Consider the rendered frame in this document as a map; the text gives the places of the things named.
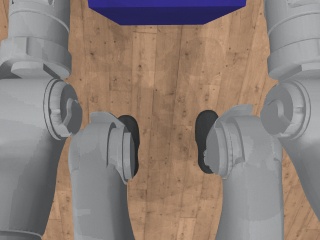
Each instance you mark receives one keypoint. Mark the robot right upper arm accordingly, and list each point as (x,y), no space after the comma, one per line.
(291,113)

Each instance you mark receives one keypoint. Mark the robot left thigh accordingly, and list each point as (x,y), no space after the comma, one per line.
(99,184)

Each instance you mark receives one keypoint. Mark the left robot forearm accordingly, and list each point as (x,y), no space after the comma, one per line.
(37,42)

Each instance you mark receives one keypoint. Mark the carton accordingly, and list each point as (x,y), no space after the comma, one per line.
(164,12)

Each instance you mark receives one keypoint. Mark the right robot forearm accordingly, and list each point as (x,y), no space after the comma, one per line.
(293,29)

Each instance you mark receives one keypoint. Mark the robot left upper arm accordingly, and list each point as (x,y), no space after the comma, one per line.
(37,115)

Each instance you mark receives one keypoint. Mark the left robot shin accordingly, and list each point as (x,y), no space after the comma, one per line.
(74,147)

